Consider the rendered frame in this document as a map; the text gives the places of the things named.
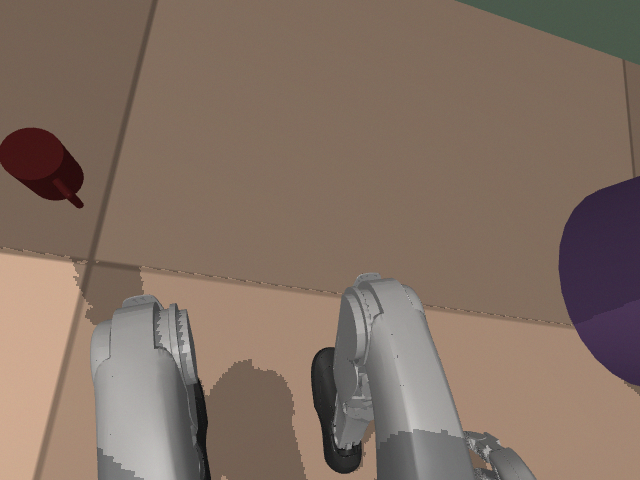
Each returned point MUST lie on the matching right robot hand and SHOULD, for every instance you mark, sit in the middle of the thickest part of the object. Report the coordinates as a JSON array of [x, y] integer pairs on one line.
[[505, 462]]

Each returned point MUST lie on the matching right robot foot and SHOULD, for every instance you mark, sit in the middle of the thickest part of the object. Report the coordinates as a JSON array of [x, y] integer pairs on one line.
[[324, 396]]

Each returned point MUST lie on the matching mug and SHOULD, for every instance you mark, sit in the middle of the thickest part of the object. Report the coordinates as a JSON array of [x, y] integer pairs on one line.
[[39, 160]]

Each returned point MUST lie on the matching left robot foot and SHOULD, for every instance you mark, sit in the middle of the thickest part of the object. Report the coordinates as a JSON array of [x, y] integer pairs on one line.
[[202, 431]]

